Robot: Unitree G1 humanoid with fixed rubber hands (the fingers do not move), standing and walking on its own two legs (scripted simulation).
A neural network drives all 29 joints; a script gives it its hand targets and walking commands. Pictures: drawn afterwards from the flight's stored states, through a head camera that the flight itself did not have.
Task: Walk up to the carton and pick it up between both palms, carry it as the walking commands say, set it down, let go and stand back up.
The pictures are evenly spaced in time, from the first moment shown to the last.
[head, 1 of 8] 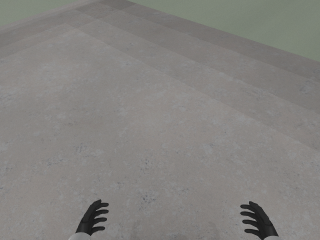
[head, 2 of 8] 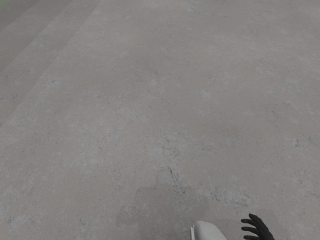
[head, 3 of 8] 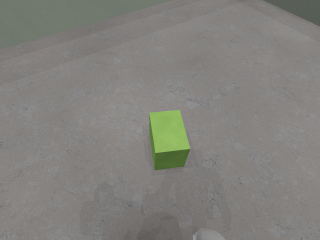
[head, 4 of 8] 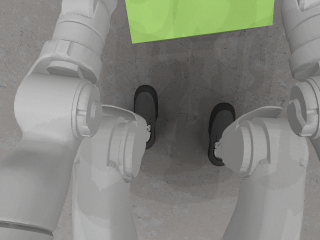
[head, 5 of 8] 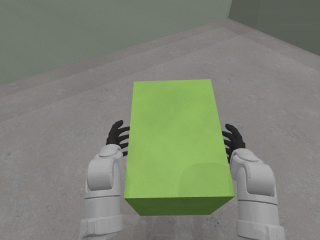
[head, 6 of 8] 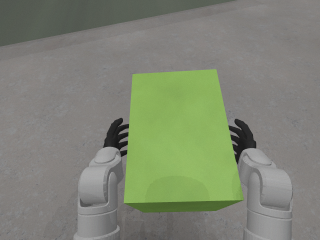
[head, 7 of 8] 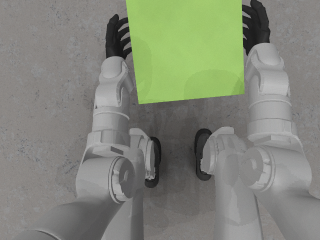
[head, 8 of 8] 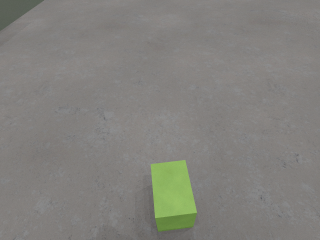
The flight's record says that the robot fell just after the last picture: no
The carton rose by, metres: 0.68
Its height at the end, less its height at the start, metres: +0.00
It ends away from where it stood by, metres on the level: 1.43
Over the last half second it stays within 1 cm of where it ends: yes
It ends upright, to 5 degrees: yes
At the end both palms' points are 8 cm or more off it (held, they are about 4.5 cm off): yes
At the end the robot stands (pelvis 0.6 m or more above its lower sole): yes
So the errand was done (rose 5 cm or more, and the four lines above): yes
